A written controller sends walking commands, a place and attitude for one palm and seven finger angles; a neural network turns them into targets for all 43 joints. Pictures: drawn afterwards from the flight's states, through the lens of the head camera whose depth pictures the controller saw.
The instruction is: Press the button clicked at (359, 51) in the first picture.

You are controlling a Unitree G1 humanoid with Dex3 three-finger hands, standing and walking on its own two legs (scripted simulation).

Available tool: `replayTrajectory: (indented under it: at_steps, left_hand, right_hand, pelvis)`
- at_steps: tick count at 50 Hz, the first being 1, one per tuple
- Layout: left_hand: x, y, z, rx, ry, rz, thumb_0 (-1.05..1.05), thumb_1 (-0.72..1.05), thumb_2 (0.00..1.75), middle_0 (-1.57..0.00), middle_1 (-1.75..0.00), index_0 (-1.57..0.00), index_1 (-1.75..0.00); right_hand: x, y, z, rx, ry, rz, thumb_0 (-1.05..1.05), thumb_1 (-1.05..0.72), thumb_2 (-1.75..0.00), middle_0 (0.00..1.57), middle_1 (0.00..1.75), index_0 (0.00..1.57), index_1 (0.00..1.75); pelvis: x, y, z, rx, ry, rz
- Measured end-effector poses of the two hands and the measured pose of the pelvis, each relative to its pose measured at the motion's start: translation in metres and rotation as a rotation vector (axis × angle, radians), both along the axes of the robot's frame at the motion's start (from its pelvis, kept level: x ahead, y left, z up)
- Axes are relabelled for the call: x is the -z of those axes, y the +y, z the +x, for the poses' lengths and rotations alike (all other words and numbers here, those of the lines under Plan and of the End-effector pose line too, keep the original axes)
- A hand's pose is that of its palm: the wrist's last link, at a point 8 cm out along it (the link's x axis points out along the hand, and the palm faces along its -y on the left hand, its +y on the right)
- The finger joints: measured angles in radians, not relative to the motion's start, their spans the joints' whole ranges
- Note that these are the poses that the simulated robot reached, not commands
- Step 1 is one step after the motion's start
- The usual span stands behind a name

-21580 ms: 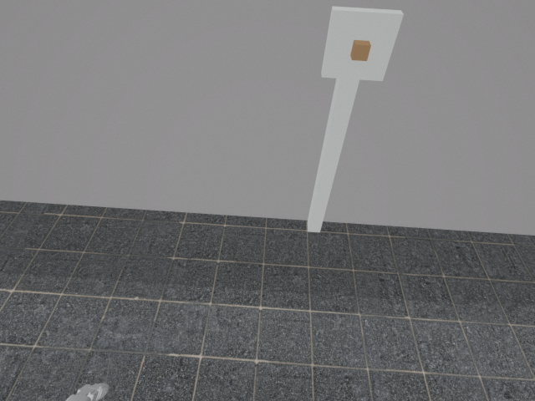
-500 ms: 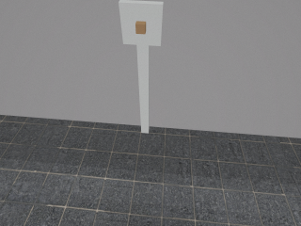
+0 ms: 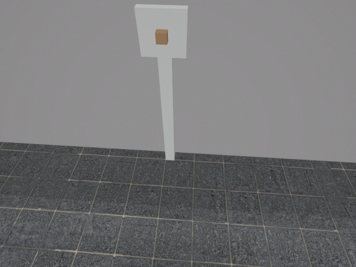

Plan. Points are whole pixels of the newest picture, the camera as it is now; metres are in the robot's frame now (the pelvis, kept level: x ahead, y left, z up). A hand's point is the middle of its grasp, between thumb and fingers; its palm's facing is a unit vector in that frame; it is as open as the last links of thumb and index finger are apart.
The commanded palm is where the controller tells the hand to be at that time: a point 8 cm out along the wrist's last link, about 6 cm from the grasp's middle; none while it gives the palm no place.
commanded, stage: stand and wait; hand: left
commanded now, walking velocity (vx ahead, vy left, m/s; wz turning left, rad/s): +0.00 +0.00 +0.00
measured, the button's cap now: (161, 36) +0.83 +0.11 +0.11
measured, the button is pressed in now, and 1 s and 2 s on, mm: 0 0 0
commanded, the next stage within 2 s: none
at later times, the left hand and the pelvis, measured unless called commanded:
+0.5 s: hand out of the picture +0.11 +0.22 -0.15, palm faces -0.01 -0.94 -0.33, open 7.4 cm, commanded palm none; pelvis +0.03 -0.01 +0.00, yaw +0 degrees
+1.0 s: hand out of the picture +0.13 +0.22 -0.15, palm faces -0.04 -0.94 -0.33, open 7.4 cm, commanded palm none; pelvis +0.05 -0.02 +0.01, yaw -1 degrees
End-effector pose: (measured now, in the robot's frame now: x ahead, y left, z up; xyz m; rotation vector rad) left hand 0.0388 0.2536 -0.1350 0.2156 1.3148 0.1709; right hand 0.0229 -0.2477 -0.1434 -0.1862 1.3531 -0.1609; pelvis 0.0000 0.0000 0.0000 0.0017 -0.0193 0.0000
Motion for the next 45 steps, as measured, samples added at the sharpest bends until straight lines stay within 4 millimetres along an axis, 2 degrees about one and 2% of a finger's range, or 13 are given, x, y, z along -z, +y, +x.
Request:
replayTrajectory:
  at_steps: [26,34,45]
  left_hand:
    - [-0.022,0.014,0.068,0.041,-0.073,0.083,0.01,0.90,0.90,-0.20,-0.30,-0.20,-0.30]
    - [-0.025,0.013,0.082,0.053,-0.087,0.091,0.01,0.90,0.90,-0.20,-0.30,-0.20,-0.30]
    - [-0.023,0.007,0.087,0.065,-0.082,0.087,0.01,0.90,0.90,-0.20,-0.30,-0.20,-0.30]
  right_hand:
    - [-0.012,-0.044,0.077,-0.046,-0.084,-0.059,0.01,-0.91,-0.90,0.20,0.30,0.20,0.30]
    - [-0.015,-0.054,0.084,-0.044,-0.088,-0.072,0.01,-0.91,-0.90,0.20,0.30,0.20,0.30]
    - [-0.016,-0.062,0.079,-0.032,-0.066,-0.084,0.01,-0.91,-0.90,0.20,0.30,0.20,0.30]
  pelvis:
    - [-0.005,-0.015,0.032,0.003,0.002,0.001]
    - [-0.005,-0.019,0.039,0.008,0.004,0.002]
    - [-0.006,-0.024,0.044,0.015,0.003,0.001]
